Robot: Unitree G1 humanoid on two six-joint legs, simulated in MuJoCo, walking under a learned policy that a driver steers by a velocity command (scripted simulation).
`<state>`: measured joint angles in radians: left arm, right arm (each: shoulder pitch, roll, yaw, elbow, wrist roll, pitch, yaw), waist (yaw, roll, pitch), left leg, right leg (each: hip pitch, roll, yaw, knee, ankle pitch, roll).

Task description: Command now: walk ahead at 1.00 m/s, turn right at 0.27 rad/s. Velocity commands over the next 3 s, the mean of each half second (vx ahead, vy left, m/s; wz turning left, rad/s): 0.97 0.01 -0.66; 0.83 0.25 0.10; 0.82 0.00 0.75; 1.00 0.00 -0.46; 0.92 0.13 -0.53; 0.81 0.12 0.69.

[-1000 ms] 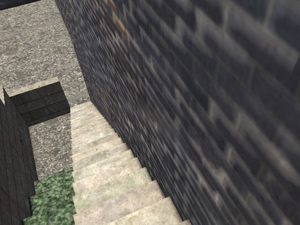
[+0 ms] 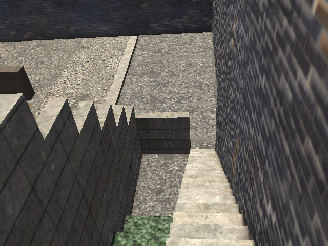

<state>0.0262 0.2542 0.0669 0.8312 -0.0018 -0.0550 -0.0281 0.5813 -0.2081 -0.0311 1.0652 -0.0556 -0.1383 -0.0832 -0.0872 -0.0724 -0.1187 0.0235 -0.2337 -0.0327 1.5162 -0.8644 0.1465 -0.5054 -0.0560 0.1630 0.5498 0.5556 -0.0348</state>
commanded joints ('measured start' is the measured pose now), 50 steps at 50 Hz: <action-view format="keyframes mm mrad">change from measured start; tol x64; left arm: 1 699 129 60 257 47 35 5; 50 442 85 28 18 -16 -123 111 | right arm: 1 -402 -124 -28 -101 -36 -29 -27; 50 -540 -87 -45 -398 -40 228 113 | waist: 1 422 -167 206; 50 148 -137 211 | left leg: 1 -610 21 146 416 82 -97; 10 -1030 212 -173 66 376 -218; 22 503 818 -596 -825 2114 269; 27 -987 347 -251 -711 684 -38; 33 -712 -93 -211 406 -63 -84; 50 -801 280 -97 -450 1090 -119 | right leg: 1 642 -15 -58 -232 238 -107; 6 811 10 56 213 1001 -55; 9 457 -296 1092 -19 40 -435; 19 -531 174 152 987 -372 18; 22 -737 164 34 1809 -1387 38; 26 -94 -44 79 199 -880 2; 27 714 -40 -56 527 -380 0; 34 829 -468 253 124 859 76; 40 34 -392 131 -104 -704 60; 50 112 -410 -74 262 -1256 28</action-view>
